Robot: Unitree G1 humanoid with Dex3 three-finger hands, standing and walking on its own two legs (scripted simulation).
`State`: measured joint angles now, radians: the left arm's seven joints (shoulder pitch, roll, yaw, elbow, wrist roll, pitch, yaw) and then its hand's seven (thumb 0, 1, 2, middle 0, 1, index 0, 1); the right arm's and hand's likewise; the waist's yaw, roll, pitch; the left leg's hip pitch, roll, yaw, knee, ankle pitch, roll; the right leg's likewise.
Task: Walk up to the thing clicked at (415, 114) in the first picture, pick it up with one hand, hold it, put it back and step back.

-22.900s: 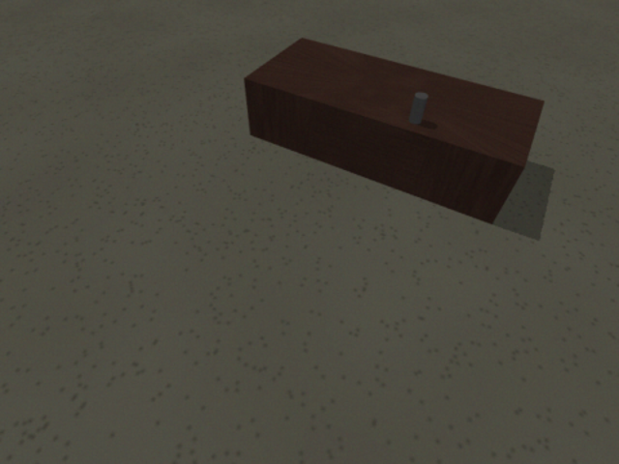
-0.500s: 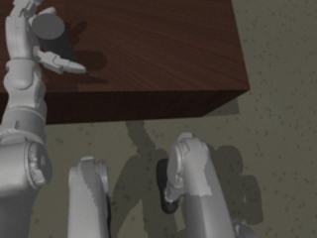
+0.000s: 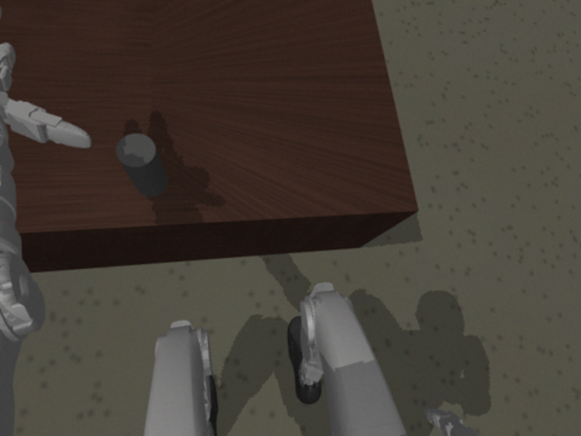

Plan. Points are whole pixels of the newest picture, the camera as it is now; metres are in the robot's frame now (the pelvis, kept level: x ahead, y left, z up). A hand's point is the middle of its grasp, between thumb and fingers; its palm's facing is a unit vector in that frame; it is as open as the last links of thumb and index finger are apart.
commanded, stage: home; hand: left
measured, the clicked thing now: (144, 167) +0.53 +0.14 -0.15
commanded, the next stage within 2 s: none
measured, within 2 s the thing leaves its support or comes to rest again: neither
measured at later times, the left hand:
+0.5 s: hand (28, 171) +0.43 +0.20 +0.07, palm faces +0.08 -0.95 -0.29, open 17.2 cm
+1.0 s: hand (44, 384) +0.25 +0.16 +0.12, palm faces +0.14 -0.96 -0.26, open 17.3 cm
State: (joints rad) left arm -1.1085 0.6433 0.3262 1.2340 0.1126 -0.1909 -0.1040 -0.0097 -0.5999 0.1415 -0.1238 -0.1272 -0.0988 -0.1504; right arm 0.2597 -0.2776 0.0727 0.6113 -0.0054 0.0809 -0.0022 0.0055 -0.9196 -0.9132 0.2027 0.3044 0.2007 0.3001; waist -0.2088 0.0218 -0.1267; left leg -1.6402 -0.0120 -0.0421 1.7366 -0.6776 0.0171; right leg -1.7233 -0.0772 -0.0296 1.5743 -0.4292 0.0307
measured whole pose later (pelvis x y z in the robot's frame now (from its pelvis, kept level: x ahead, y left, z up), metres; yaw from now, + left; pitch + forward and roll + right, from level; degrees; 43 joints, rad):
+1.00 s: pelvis +0.09 -0.03 +0.20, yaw +2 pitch +7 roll -1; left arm 0.39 0.20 -0.03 0.20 -0.05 0.17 0.13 -0.01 -0.51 0.07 -0.06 -0.06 -0.06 -0.06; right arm 0.19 -0.20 0.04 0.54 0.04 -0.03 -0.15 0.01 -0.90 -0.90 0.20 0.30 0.20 0.30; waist 0.01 0.03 -0.07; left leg -0.44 0.03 -0.05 0.81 -0.49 -0.03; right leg -0.55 -0.03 -0.08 0.77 -0.34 0.00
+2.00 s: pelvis +0.08 -0.04 +0.23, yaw +4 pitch -4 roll +0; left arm 0.19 0.30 0.00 1.08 0.03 0.01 0.03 0.00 -0.54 0.05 -0.05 -0.06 -0.06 -0.05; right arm 0.24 -0.31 -0.01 0.99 -0.03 0.03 -0.02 0.01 -0.91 -0.90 0.20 0.30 0.20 0.30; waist 0.02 0.05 0.03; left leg -0.09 0.02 -0.07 0.44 -0.29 -0.04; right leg -0.20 -0.04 -0.11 0.45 -0.19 -0.01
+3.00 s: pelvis +0.09 -0.04 +0.24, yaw +4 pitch -3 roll +0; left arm 0.10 0.32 0.01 1.18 0.01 0.00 0.00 0.00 -0.57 0.03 -0.05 -0.05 -0.06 -0.05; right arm 0.17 -0.34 0.01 1.08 -0.02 0.01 -0.02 0.01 -0.91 -0.90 0.20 0.30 0.20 0.30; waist 0.02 0.04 0.04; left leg -0.06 0.03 -0.07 0.36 -0.26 -0.05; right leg -0.18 -0.03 -0.11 0.38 -0.16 -0.01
